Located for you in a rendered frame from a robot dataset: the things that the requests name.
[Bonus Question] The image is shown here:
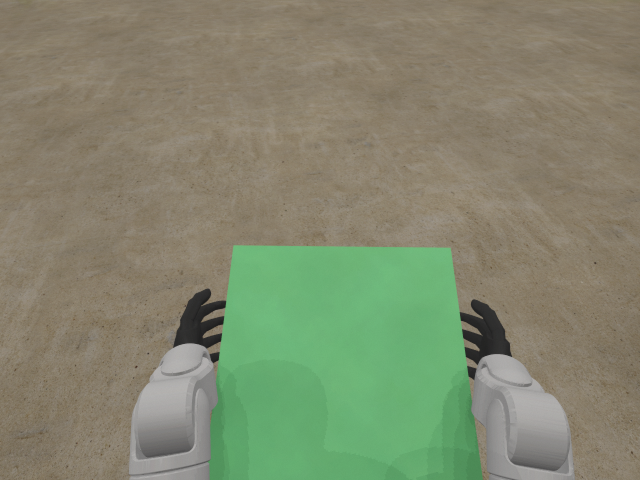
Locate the right robot hand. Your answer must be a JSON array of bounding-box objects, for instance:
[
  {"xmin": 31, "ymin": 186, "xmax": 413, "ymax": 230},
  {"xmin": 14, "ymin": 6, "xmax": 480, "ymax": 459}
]
[{"xmin": 460, "ymin": 299, "xmax": 512, "ymax": 380}]

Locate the left robot hand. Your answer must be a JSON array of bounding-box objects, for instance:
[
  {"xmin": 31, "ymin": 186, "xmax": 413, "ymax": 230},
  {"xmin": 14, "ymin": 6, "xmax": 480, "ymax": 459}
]
[{"xmin": 173, "ymin": 289, "xmax": 226, "ymax": 363}]

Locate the carton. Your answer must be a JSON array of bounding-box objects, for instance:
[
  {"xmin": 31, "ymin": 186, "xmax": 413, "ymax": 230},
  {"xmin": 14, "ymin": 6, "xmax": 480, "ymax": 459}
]
[{"xmin": 208, "ymin": 245, "xmax": 483, "ymax": 480}]

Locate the left robot forearm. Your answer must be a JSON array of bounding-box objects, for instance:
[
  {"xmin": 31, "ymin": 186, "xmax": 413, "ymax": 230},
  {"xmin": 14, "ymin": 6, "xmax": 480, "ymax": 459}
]
[{"xmin": 129, "ymin": 343, "xmax": 218, "ymax": 480}]

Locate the right robot forearm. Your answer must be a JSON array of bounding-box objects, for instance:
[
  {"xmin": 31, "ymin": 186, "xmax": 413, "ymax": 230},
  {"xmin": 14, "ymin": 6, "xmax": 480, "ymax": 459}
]
[{"xmin": 471, "ymin": 354, "xmax": 575, "ymax": 480}]

